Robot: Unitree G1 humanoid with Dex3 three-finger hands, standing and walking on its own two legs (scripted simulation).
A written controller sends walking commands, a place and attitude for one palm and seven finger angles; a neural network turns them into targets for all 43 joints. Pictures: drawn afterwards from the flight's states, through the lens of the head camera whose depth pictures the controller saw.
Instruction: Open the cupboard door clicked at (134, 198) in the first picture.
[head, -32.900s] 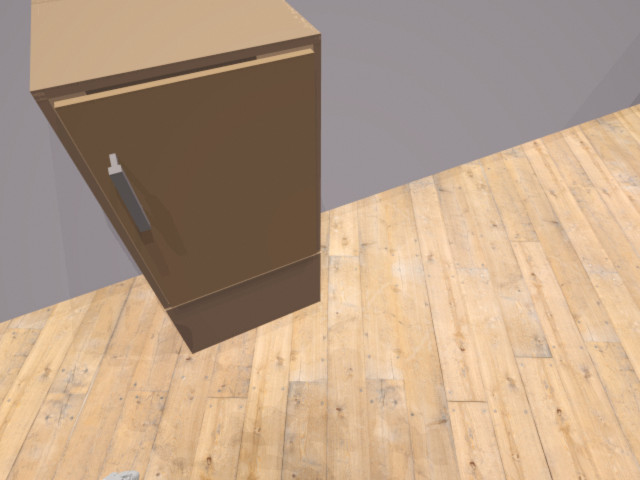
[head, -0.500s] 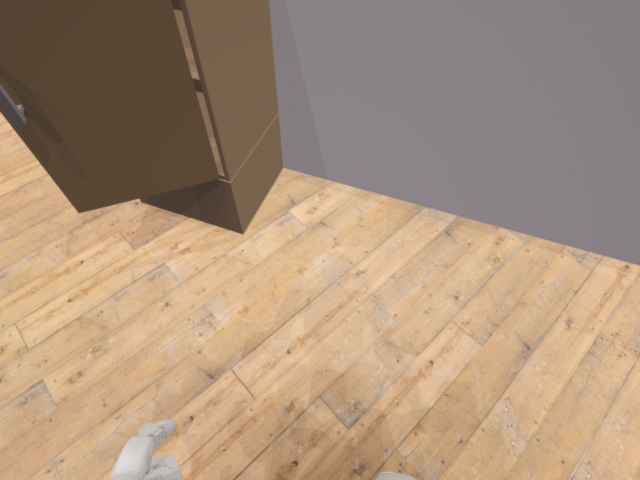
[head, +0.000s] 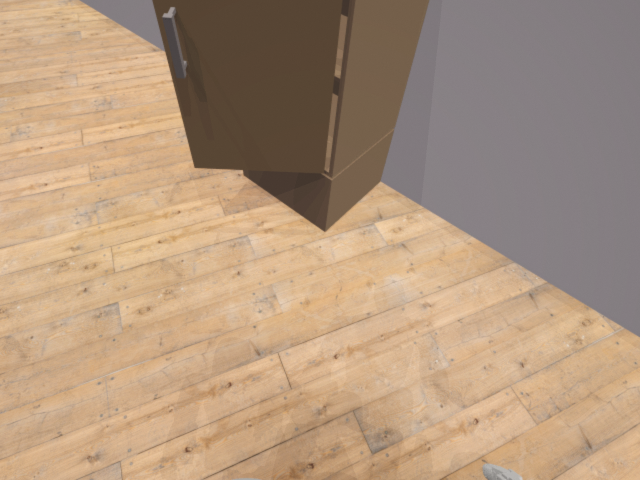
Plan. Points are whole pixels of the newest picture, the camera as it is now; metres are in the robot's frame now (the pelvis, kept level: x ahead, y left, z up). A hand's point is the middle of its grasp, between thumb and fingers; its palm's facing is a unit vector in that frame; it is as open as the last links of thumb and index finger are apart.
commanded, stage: take the last steps up to it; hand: left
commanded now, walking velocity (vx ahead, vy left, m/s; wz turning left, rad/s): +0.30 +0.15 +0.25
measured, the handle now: (176, 43) +0.99 +0.43 -0.01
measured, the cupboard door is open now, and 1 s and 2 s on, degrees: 41 41 41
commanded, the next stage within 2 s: come to a stop and stand still in 1.50 s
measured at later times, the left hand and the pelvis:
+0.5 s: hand (193, 434) +0.18 +0.19 -0.14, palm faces +0.03 -0.98 -0.21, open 7.4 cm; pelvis +0.07 +0.00 +0.01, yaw +3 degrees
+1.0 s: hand out of the picture +0.08 +0.20 -0.16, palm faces +0.28 -0.95 -0.13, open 7.3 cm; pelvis +0.23 +0.09 +0.00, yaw +9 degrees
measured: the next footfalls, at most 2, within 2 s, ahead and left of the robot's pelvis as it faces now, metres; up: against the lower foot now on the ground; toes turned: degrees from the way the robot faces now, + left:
right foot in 0.50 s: +0.16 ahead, -0.09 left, +0.00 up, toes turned -2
left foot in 1.00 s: +0.33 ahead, +0.21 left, +0.00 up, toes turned +16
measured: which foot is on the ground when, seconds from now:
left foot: down 0.00-0.50, up 0.52-0.98, down 1.00-1.00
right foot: up 0.00-0.48, down 0.50-1.00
